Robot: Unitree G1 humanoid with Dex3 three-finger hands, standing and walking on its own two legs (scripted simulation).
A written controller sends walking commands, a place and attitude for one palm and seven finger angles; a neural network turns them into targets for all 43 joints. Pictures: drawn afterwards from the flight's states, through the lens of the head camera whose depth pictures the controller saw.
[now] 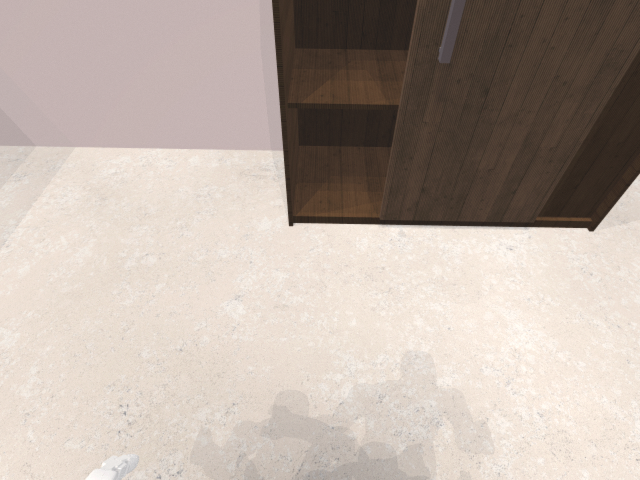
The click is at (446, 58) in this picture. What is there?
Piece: wardrobe's sliding door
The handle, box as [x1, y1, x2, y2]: [438, 0, 465, 62]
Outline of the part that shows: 465,0 452,0 442,43 439,48 438,59 440,62 449,62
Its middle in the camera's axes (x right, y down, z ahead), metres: +0.35 -0.63 +0.99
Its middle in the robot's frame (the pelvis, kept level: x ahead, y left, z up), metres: +1.21 -0.28 +0.15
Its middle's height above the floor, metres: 0.92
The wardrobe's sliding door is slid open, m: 0.37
